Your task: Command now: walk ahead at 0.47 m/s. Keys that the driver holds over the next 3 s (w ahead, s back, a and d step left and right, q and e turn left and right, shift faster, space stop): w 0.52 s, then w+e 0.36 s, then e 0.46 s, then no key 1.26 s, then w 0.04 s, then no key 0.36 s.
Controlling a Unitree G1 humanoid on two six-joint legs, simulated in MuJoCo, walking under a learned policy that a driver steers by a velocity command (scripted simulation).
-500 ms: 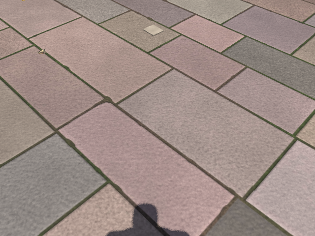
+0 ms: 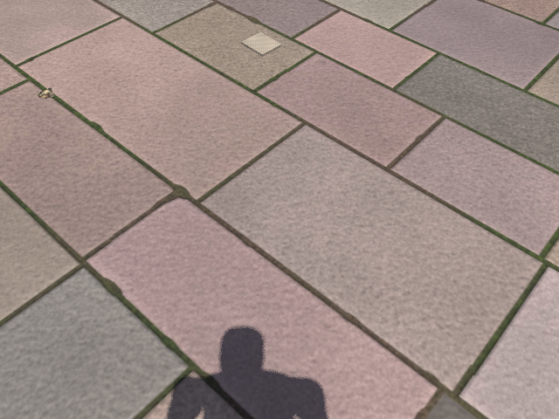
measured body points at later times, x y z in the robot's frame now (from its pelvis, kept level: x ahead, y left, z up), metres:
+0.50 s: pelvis +0.29 -0.04 +0.00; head +0.31 -0.04 +0.45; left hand +0.23 +0.20 -0.14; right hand +0.41 -0.27 -0.14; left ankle +0.40 +0.12 -0.68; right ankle +0.25 -0.09 -0.74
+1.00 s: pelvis +0.56 +0.01 +0.00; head +0.59 +0.01 +0.45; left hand +0.70 +0.25 -0.14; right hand +0.53 -0.25 -0.13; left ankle +0.57 +0.09 -0.74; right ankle +0.58 -0.13 -0.66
